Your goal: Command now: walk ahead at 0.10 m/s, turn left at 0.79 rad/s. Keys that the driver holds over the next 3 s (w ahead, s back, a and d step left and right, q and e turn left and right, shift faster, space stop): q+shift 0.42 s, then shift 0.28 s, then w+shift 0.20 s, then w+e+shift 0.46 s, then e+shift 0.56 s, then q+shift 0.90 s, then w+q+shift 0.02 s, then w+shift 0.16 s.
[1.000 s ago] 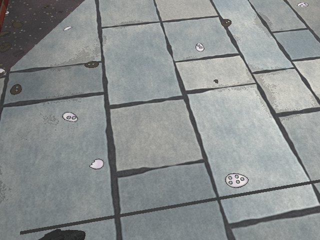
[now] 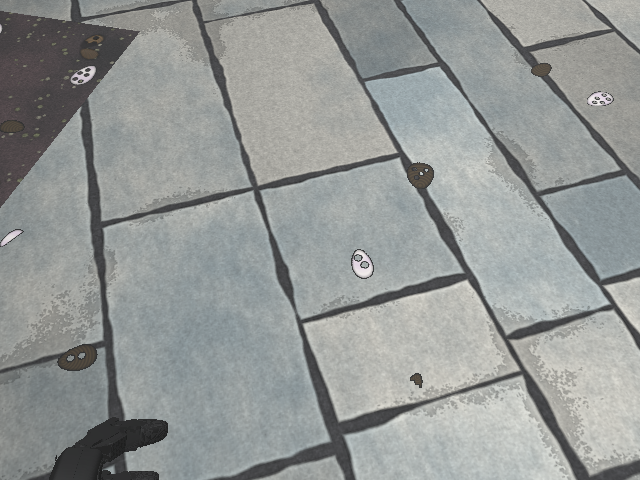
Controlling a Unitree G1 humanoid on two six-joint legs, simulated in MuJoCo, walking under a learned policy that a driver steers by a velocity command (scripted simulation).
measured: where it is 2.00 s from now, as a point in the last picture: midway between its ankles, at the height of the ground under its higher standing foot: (177, 384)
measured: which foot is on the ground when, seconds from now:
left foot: up 0.00-0.32, down 0.34-0.80, up 0.82-1.00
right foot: down 0.00-0.34, up 0.36-0.78, down 0.80-1.00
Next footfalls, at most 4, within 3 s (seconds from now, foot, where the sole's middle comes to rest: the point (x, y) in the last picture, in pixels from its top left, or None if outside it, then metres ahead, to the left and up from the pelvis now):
0.34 left None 0.03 0.15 -0.76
0.80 right None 0.13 -0.05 -0.76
1.18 left None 0.21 0.32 -0.76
1.60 right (220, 401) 0.64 0.22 -0.76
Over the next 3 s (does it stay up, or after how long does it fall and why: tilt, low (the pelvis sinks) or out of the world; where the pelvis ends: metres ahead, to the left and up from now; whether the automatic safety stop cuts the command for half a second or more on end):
stays up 0.70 0.33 0.00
